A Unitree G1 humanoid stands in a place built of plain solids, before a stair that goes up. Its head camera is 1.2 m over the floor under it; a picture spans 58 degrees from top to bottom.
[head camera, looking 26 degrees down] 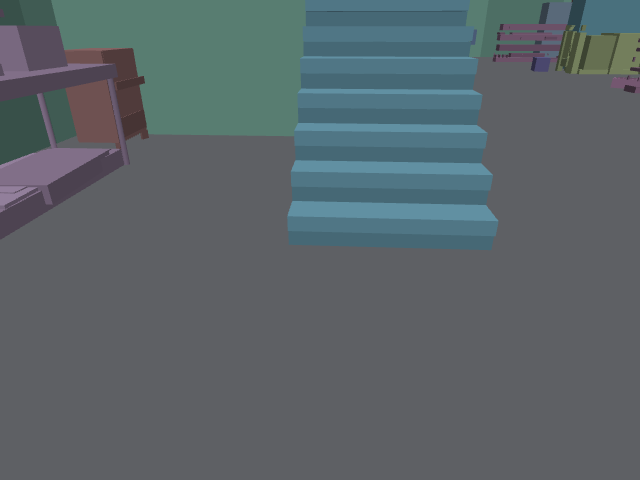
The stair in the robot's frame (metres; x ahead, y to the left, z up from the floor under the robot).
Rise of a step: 0.20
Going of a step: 0.23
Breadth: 1.23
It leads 3 degrees to the right of straight ahead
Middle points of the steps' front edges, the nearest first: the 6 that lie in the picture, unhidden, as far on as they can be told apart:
2.33 -0.42 0.20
2.56 -0.43 0.41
2.79 -0.45 0.61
3.02 -0.46 0.81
3.25 -0.47 1.01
3.48 -0.49 1.22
